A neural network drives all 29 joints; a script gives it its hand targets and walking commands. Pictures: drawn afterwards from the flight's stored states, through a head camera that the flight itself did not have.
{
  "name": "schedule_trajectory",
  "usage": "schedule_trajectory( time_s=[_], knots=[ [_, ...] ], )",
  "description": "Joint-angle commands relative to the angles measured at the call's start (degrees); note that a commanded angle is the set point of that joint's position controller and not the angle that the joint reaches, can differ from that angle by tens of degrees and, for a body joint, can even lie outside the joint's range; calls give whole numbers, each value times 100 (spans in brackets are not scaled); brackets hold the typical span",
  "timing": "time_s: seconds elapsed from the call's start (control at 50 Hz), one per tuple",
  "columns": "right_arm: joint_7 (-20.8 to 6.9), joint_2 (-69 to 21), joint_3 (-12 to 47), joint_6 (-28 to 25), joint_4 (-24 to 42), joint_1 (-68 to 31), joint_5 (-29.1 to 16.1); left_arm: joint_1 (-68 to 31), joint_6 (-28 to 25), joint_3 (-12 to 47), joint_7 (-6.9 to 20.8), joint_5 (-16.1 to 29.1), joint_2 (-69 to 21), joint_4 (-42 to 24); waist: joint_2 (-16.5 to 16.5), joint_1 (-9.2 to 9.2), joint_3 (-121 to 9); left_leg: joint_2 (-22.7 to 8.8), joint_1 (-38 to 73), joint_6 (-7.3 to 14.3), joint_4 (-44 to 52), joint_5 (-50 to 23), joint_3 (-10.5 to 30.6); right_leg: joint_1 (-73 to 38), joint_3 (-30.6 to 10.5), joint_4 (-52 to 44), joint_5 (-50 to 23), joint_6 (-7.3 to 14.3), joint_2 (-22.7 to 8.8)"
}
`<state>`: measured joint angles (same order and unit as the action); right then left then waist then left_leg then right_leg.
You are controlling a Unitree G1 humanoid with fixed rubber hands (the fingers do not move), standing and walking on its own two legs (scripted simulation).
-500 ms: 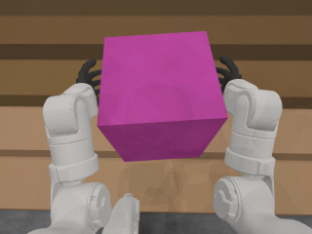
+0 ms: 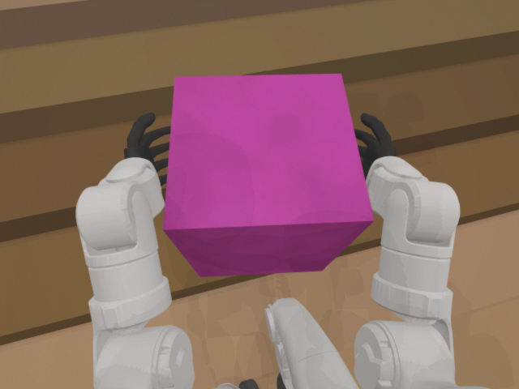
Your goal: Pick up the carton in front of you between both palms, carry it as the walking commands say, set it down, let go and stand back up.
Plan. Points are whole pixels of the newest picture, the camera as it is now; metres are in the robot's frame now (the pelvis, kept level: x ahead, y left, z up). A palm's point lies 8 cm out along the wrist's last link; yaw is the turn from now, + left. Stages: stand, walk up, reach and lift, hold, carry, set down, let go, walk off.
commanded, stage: carry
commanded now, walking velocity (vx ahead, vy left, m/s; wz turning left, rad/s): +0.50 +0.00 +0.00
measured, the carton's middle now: (260, 189) +0.39 -0.06 +0.03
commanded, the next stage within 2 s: none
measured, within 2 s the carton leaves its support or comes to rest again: neither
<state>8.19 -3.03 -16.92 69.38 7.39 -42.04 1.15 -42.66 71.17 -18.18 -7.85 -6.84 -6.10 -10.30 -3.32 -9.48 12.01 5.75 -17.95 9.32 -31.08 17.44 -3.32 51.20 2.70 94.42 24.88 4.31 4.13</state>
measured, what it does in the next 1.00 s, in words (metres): climbs: right foot 0.12 m higher, then left foot 0.12 m higher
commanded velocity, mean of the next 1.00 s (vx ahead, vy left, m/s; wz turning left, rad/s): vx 0.50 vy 0.00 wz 0.00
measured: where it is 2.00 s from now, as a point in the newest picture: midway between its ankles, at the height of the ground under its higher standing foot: (118, 38)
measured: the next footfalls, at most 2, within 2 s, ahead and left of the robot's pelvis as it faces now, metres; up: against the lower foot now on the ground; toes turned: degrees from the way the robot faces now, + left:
right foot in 0.14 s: +0.30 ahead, -0.04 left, +0.12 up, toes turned -1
left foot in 0.54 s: +0.56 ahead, +0.26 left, +0.24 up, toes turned +12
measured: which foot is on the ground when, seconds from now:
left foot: down 0.00-0.14, up 0.16-0.52, down 0.54-1.00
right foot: up 0.00-0.12, down 0.14-0.58, up 0.60-1.00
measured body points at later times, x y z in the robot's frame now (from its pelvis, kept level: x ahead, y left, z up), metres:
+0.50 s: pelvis +0.34 +0.08 +0.13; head +0.34 +0.08 +0.58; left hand +0.69 +0.32 +0.33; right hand +0.76 +0.02 +0.32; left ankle +0.47 +0.23 -0.42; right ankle +0.26 -0.03 -0.61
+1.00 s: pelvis +0.61 +0.17 +0.25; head +0.63 +0.20 +0.70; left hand +1.01 +0.31 +0.44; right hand +1.00 +0.01 +0.45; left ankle +0.52 +0.25 -0.49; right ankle +0.75 +0.06 -0.27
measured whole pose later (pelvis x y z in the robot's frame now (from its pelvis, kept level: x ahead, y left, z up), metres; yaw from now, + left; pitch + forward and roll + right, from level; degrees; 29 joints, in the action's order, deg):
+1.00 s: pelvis +0.61 +0.17 +0.25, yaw +3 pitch +4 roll -2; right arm 8.5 1.1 -16.6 77.5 -5.9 -53.0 1.4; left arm -54.6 80.2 -19.0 -6.8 -7.1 0.6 3.8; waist 0.9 -6.5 -1.0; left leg -2.8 -6.3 2.4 -21.1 18.4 -8.5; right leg 66.2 5.6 94.0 25.1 6.5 -4.9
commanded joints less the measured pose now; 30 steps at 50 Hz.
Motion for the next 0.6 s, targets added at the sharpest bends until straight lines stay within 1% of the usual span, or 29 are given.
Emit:
schedule_trajectory(
  time_s=[0.0, 0.02, 0.04, 0.06, 0.08, 0.1, 0.12, 0.14, 0.16, 0.18, 0.2, 0.22, 0.24, 0.26, 0.28, 0.3, 0.32, 0.36, 0.38, 0.4, 0.42, 0.44, 0.46, 0.48, 0.5, 0.52, 0.54, 0.56, 0.58],
  knots=[
    [-1760, -6058, 4863, 60, 411, -4930, -3164, -3155, -261, 3825, 913, 1302, -4532, 567, -38, 18, -4447, -1557, 5069, -191, 64, -7025, 1949, 1943, 404, -29, 408, 210, -64],
    [-1810, -6001, 4801, 56, 256, -4998, -3202, -3232, -267, 3801, 881, 1238, -4399, 656, 79, 224, -4339, -1466, 4608, -183, 250, -6962, 1668, 1631, 543, -521, 487, 183, -70],
    [-1842, -6000, 4686, 80, 112, -5083, -3193, -3318, -246, 3733, 842, 1173, -4214, 722, 304, 356, -4222, -1306, 3340, -60, 622, -7608, 1073, 294, 882, -1842, 587, 230, 70],
    [-1860, -5917, 4600, 118, -1, -5100, -3206, -3350, -200, 3652, 815, 1151, -4171, 771, 229, 588, -4100, -1155, 2034, -144, 811, -8462, 638, -1452, 1112, -3328, 213, 290, 314],
    [-1857, -5857, 4477, 159, -185, -4956, -3168, -3560, -139, 3664, 804, 1157, -4145, 740, -458, 861, -4308, -1342, 1339, -146, 582, -9851, 476, -2787, 1434, -3656, -663, 295, 587],
    [-1851, -5829, 4351, 200, -247, -4985, -3070, -3744, -72, 3744, 815, 1301, -4192, 688, -749, 1282, -4683, -1612, 1111, -313, -119, -10279, 447, -3655, 1184, -3945, -1461, 381, 471],
    [-1847, -5740, 4246, 275, -320, -5057, -2978, -3802, -16, 3831, 851, 1516, -4275, 638, -352, 1929, -5028, -1391, 810, -685, -1611, -10094, 68, -4907, 926, -5399, -2382, 553, 419],
    [-1841, -5599, 4148, 356, -340, -5146, -2877, -3840, 18, 3939, 923, 1769, -4460, 625, 1006, 2300, -5035, -568, -546, -821, -4486, -4685, 87, -6224, -216, -6787, -4442, 1093, -340],
    [-1803, -5585, 3953, 482, -581, -4835, -2798, -3668, 51, 4007, 967, 1859, -4520, 938, 2173, 2041, -6166, 482, -2379, -1363, -8332, 241, 1061, -7844, -3921, -6533, -6998, 2727, -2361],
    [-1748, -5155, 3654, 552, -619, -4666, -2436, -3616, 144, 4160, 1053, 2226, -4899, 1084, 951, 2045, -5863, 313, -3416, -1064, -9371, 392, 1850, -7772, -4274, -6471, -5603, 2572, -2252],
    [-1666, -4847, 3327, 641, -689, -4318, -2061, -4099, 210, 4415, 1104, 2634, -5150, 736, 163, 1883, -5184, 119, -4073, -810, -9290, 464, 1718, -7431, -4053, -6555, -3973, 2150, -2115],
    [-1573, -4550, 2961, 671, -891, -4395, -1666, -4882, 295, 4540, 1170, 2979, -5435, 709, -740, 1707, -4294, -167, -4209, -499, -8472, 376, 1232, -6653, -3462, -6740, -3201, 1545, -1843],
    [-1474, -4322, 2714, 700, -1250, -4044, -1343, -5457, 373, 4677, 1265, 3406, -5645, 703, -960, 1375, -3973, -364, -4105, -352, -8064, 221, 1183, -6128, -3097, -6882, -2758, 1314, -1854],
    [-1389, -4062, 2452, 676, -1419, -3974, -1029, -5955, 385, 4713, 1372, 3748, -5884, 729, -1041, 1360, -3652, -463, -3861, -329, -7638, 182, 822, -5462, -2717, -7035, -2037, 1115, -1648],
    [-1324, -3945, 2246, 636, -1709, -3927, -813, -6325, 381, 4673, 1466, 3951, -5984, 878, -881, 1371, -3420, -552, -3810, -298, -7529, 338, 718, -5097, -2658, -7158, -2057, 1107, -1652],
    [-1268, -3894, 2097, 585, -1890, -3945, -644, -6471, 363, 4548, 1534, 4055, -6054, 1106, -686, 1361, -3211, -634, -3833, -339, -7181, 566, 486, -4902, -2456, -7320, -2173, 1125, -1620],
    [-1221, -3813, 1920, 551, -2063, -3995, -514, -6496, 340, 4386, 1591, 4034, -6084, 1363, -145, 1461, -3208, -650, -4063, -335, -7461, 597, 240, -4980, -2397, -7391, -2722, 1236, -1662],
    [-1137, -3760, 1716, 559, -2320, -4254, -332, -6382, 291, 3896, 1685, 3945, -6112, 1929, 564, 1609, -3193, -897, -5150, -272, -7998, 850, 364, -5684, -2471, -7512, -2673, 1318, -1945],
    [-1101, -3795, 1668, 570, -2416, -4366, -292, -6313, 268, 3667, 1726, 3880, -6126, 2199, 620, 1691, -3146, -1040, -5728, -262, -8128, 1004, 462, -6050, -2499, -7534, -2351, 1287, -2065],
    [-1063, -3828, 1651, 588, -2514, -4427, -244, -6179, 238, 3451, 1766, 3824, -6193, 2418, 559, 1602, -3067, -1178, -5792, -268, -7641, 1142, 540, -6010, -2300, -7590, -1799, 1093, -1936],
    [-1037, -3913, 1646, 593, -2617, -4508, -254, -6165, 217, 3288, 1798, 3759, -6182, 2588, 610, 1602, -2907, -1248, -5856, -337, -7293, 988, 366, -5907, -2062, -7799, -1378, 997, -1888],
    [-1013, -4027, 1672, 610, -2684, -4560, -287, -6089, 204, 3105, 1821, 3683, -6242, 2779, 583, 1430, -2832, -1415, -4621, -298, -5756, 825, 183, -4939, -1476, -8374, -1663, 895, -1664],
    [-1008, -4188, 1754, 623, -2722, -4698, -415, -6111, 207, 2973, 1826, 3624, -6253, 2849, 685, 1338, -2721, -1315, -3072, -331, -4271, 599, -222, -3950, -746, -8859, -1872, 718, -1468],
    [-1013, -4400, 1890, 636, -2673, -4822, -609, -6041, 224, 2874, 1815, 3506, -6243, 2850, 1212, 1189, -2836, -1114, -1679, -280, -3675, 312, -650, -3242, -115, -8856, -2927, 695, -1386],
    [-1020, -4706, 2053, 659, -2605, -4988, -839, -5944, 259, 2798, 1780, 3420, -6200, 2765, 1680, 1003, -3218, -759, -1148, -188, -3618, 286, -999, -3518, 199, -8284, -4987, 688, -1445],
    [-1027, -5025, 2265, 677, -2466, -5209, -1133, -5952, 293, 2770, 1729, 3331, -6162, 2641, 1953, 759, -3721, -487, -679, -81, -3317, 9, -1161, -3996, 435, -7379, -7479, 591, -1568],
    [-1047, -5310, 2468, 698, -2296, -5345, -1425, -5962, 331, 2735, 1657, 3220, -6054, 2471, 1910, 258, -4324, -168, 334, -84, -2119, -371, -1247, -4209, 672, -5893, -8256, 342, -1436],
    [-1055, -5455, 2702, 700, -2069, -5455, -1625, -5939, 388, 2677, 1553, 3062, -5915, 2213, 887, -25, -5146, -396, 1965, 9, -1031, -977, -76, -3553, 235, -3859, -6746, -55, -1022],
    [-1104, -5673, 2865, 663, -1921, -5424, -1979, -5493, 410, 2637, 1461, 2833, -5784, 2138, -1094, 315, -5397, -2396, 2950, 809, 502, -2441, 3840, -1627, 27, -1541, -1235, -573, -2]
  ],
)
